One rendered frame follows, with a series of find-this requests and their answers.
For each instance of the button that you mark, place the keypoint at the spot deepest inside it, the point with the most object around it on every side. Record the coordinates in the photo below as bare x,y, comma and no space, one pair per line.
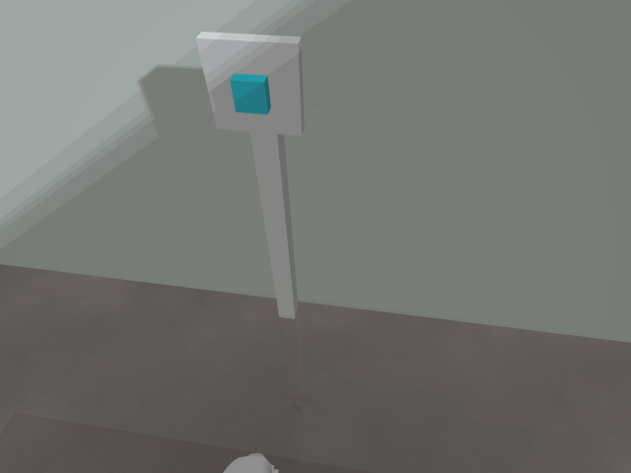
251,93

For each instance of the panel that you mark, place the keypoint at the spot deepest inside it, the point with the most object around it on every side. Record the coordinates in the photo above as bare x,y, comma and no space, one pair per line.
280,58

